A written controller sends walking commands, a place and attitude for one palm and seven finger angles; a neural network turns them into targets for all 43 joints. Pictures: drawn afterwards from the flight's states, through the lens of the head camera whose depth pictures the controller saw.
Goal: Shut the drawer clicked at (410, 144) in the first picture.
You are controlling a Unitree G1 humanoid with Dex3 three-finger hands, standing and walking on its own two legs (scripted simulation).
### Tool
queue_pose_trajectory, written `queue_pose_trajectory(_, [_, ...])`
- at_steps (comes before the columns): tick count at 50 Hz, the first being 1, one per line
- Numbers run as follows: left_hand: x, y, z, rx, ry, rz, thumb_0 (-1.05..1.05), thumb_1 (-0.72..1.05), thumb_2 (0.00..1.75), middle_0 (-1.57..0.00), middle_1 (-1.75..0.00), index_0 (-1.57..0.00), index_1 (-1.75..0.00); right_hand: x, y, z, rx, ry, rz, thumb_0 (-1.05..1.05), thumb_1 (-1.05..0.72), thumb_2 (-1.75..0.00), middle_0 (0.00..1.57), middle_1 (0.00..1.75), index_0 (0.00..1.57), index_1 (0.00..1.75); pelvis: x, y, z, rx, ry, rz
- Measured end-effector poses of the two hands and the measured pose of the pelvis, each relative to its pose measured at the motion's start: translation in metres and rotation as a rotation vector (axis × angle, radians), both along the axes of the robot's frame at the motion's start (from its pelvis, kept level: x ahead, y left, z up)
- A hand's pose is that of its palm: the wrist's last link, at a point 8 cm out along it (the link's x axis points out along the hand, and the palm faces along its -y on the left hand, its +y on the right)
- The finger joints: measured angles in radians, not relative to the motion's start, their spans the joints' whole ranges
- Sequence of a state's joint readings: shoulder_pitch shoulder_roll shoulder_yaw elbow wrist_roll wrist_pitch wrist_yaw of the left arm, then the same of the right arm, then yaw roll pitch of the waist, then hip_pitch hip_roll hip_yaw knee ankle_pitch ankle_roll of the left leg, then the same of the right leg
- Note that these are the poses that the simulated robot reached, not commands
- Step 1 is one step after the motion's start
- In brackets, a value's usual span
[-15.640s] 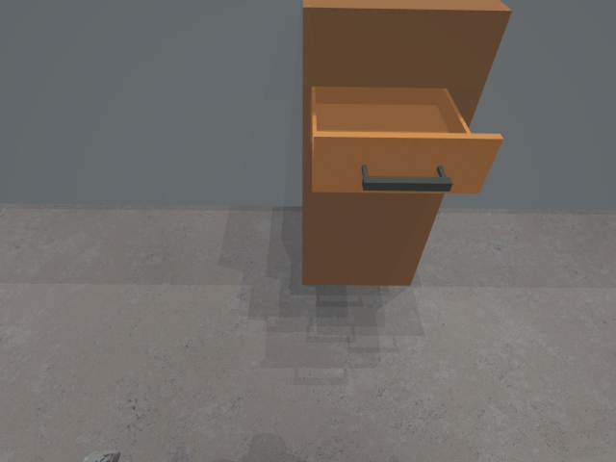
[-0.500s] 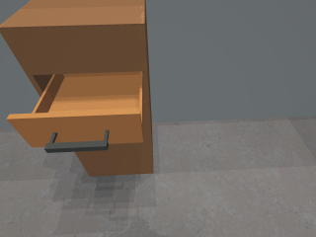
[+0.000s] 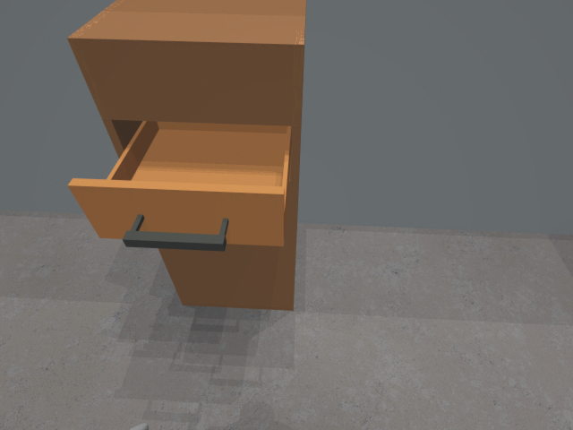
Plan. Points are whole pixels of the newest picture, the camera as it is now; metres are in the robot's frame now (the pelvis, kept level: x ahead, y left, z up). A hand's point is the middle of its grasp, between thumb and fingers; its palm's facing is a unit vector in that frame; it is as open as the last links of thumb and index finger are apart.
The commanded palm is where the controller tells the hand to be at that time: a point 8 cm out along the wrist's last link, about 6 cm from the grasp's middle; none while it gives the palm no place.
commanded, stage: raise the hand and make a fist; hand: left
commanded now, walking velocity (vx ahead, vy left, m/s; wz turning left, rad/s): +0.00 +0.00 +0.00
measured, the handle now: (178, 231) +0.44 +0.25 -0.02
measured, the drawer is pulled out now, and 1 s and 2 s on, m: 0.21 0.21 0.21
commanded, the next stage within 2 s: bring the fist close to the handle in 1.80 s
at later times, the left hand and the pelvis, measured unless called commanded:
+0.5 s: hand (151, 393) +0.16 +0.19 +0.00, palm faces +0.14 -0.99 -0.06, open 5.0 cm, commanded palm +0.16 +0.23 -0.01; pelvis -0.04 +0.01 -0.08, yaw +4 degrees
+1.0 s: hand (182, 349) +0.21 +0.16 +0.02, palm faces -0.02 -1.00 -0.07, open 3.1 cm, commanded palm +0.19 +0.23 +0.04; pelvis +0.01 +0.00 -0.05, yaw +4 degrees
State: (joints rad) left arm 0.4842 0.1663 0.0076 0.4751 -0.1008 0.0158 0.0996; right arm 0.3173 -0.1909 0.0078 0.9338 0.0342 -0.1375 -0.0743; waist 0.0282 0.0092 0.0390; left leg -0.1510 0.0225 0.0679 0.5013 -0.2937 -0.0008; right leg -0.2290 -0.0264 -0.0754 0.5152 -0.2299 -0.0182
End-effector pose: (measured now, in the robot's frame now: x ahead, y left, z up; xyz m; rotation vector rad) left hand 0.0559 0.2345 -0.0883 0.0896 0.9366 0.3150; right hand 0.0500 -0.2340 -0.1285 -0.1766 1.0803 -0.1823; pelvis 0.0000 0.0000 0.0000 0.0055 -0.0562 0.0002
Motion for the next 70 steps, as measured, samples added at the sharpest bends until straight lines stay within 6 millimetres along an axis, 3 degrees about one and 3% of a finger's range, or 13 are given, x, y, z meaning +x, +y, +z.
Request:
queue_pose_trajectory(5, [0.087, -0.001, 0.091, 0.044, -0.590, -0.088, 0.03, 0.94, 0.90, -0.26, -0.36, -0.26, -0.36, 0.033, -0.001, 0.016, -0.015, -0.287, 0.042, 0.01, -0.91, -0.89, 0.20, 0.30, 0.20, 0.30, -0.019, 0.006, -0.009, 0.004, 0.035, 0.039])
queue_pose_trajectory(9, [0.127, -0.024, 0.118, -0.049, -0.971, -0.235, 0.02, 0.93, 0.90, -0.31, -0.43, -0.31, -0.43, 0.063, -0.003, 0.031, -0.039, -0.471, 0.116, 0.01, -0.91, -0.89, 0.20, 0.30, 0.20, 0.30, -0.037, 0.004, -0.028, 0.007, 0.113, 0.035])
queue_pose_trajectory(14, [0.115, -0.035, 0.070, -0.150, -0.973, -0.363, 0.01, 0.92, 0.90, -0.41, -0.53, -0.41, -0.53, 0.093, -0.007, 0.042, -0.076, -0.586, 0.195, 0.01, -0.90, -0.89, 0.20, 0.30, 0.20, 0.30, -0.048, 0.002, -0.057, 0.018, 0.159, 0.023])
queue_pose_trajectory(17, [0.090, -0.023, 0.034, -0.157, -0.806, -0.293, 0.01, 0.91, 0.90, -0.47, -0.59, -0.47, -0.59, 0.107, -0.003, 0.042, -0.086, -0.601, 0.217, 0.01, -0.90, -0.89, 0.20, 0.30, 0.20, 0.30, -0.049, 0.002, -0.066, 0.012, 0.172, 0.033])
queue_pose_trajectory(19, [0.074, -0.010, 0.028, -0.108, -0.760, -0.228, 0.01, 0.91, 0.90, -0.51, -0.63, -0.51, -0.63, 0.115, 0.003, 0.039, -0.085, -0.601, 0.236, 0.01, -0.90, -0.89, 0.20, 0.30, 0.20, 0.30, -0.047, 0.003, -0.069, 0.001, 0.180, 0.044])
queue_pose_trajectory(23, [0.067, 0.009, 0.065, 0.029, -0.912, -0.183, 0.03, 0.91, 0.90, -0.59, -0.72, -0.59, -0.72, 0.124, 0.023, 0.022, -0.054, -0.574, 0.289, 0.01, -0.90, -0.89, 0.19, 0.29, 0.20, 0.30, -0.042, 0.004, -0.074, -0.027, 0.198, 0.067])
queue_pose_trajectory(28, [0.106, -0.008, 0.108, 0.019, -1.112, -0.340, 0.02, 0.91, 0.90, -0.68, -0.83, -0.68, -0.83, 0.120, 0.048, -0.004, 0.028, -0.507, 0.317, 0.01, -0.90, -0.89, 0.20, 0.30, 0.20, 0.30, -0.038, 0.007, -0.076, -0.049, 0.213, 0.085])
queue_pose_trajectory(32, [0.143, -0.026, 0.090, -0.094, -0.912, -0.455, 0.01, 0.91, 0.90, -0.76, -0.91, -0.76, -0.91, 0.108, 0.054, -0.011, 0.073, -0.438, 0.251, 0.02, -0.90, -0.89, 0.20, 0.30, 0.20, 0.30, -0.030, 0.009, -0.069, -0.035, 0.222, 0.070])
queue_pose_trajectory(35, [0.151, -0.023, 0.080, -0.129, -0.772, -0.394, 0.02, 0.90, 0.90, -0.83, -0.98, -0.83, -0.98, 0.100, 0.047, -0.005, 0.069, -0.405, 0.189, 0.02, -0.90, -0.89, 0.20, 0.30, 0.21, 0.30, -0.019, 0.009, -0.059, -0.021, 0.224, 0.051])
queue_pose_trajectory(43, [0.131, 0.006, 0.127, 0.052, -0.946, -0.220, 0.02, 0.91, 0.90, -0.98, -1.15, -0.98, -1.15, 0.109, 0.017, 0.009, -0.003, -0.373, 0.189, 0.02, -0.90, -0.89, 0.20, 0.30, 0.20, 0.30, 0.007, 0.006, -0.049, -0.025, 0.219, 0.056])
queue_pose_trajectory(51, [0.141, -0.019, 0.113, -0.045, -0.852, -0.371, 0.02, 0.90, 0.90, -1.15, -1.32, -1.15, -1.32, 0.142, 0.005, 0.017, -0.035, -0.435, 0.195, 0.02, -0.90, -0.89, 0.20, 0.30, 0.20, 0.30, 0.014, 0.003, -0.048, -0.030, 0.216, 0.067])
queue_pose_trajectory(57, [0.153, -0.003, 0.148, 0.039, -0.963, -0.282, 0.02, 0.90, 0.90, -1.27, -1.45, -1.27, -1.45, 0.157, 0.014, 0.029, 0.009, -0.494, 0.183, 0.02, -0.91, -0.89, 0.20, 0.30, 0.20, 0.30, 0.023, -0.003, -0.041, -0.022, 0.193, 0.064])
queue_pose_trajectory(70, [0.167, 0.000, 0.157, 0.005, -0.900, -0.314, 0.02, 0.90, 0.90, -1.39, -1.58, -1.39, -1.58, 0.153, 0.014, 0.034, 0.027, -0.477, 0.210, 0.01, -0.90, -0.89, 0.20, 0.30, 0.20, 0.30, 0.022, -0.009, -0.028, -0.017, 0.146, 0.071])
